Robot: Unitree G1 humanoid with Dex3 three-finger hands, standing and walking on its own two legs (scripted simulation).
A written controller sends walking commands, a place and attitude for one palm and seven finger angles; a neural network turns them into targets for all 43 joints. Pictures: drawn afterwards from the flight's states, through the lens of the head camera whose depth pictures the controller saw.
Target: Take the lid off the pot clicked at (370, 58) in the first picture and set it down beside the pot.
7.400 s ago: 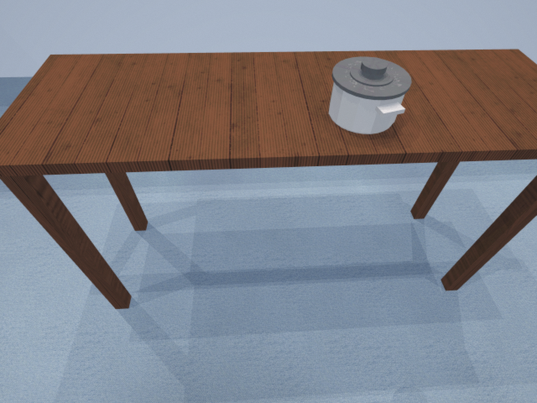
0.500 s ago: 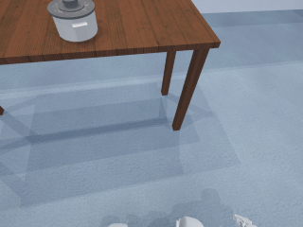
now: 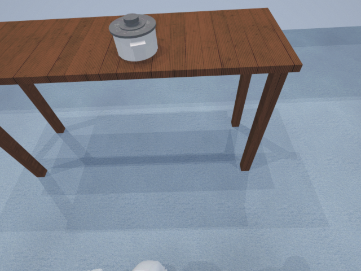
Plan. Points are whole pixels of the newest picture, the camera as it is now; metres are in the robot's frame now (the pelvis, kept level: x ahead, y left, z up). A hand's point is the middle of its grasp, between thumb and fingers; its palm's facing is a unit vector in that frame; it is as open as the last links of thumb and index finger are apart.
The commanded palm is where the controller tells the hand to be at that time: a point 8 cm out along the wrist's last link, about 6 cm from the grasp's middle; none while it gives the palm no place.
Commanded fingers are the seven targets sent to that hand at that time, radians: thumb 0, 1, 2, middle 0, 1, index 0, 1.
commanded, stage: take the last steps up to it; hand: left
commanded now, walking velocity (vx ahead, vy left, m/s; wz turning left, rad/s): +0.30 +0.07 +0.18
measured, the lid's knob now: (131, 18) +0.86 +0.22 +0.14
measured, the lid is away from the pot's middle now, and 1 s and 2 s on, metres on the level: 0.00 0.00 0.00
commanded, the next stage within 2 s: come to a stop and stand still in 1.04 s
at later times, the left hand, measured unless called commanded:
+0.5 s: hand out of the picture +0.13 +0.23 -0.16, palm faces +0.06 -0.97 -0.22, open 7.4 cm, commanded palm none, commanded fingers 0.00 0.90 0.90 -0.20 -0.30 -0.20 -0.30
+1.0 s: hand (115, 238) +0.22 +0.21 -0.18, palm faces +0.19 -0.97 -0.18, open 7.3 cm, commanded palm none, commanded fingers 0.00 0.90 0.90 -0.20 -0.30 -0.20 -0.30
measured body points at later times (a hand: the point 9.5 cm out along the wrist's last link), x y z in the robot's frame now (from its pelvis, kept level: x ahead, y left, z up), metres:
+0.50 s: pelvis +0.09 +0.03 +0.00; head +0.11 +0.02 +0.45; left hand +0.13 +0.28 -0.15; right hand +0.05 -0.20 -0.16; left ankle -0.02 +0.14 -0.74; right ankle +0.19 -0.09 -0.71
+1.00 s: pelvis +0.28 +0.04 -0.01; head +0.30 +0.05 +0.44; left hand +0.21 +0.26 -0.16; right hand +0.40 -0.18 -0.15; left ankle +0.34 +0.16 -0.74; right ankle +0.21 -0.08 -0.74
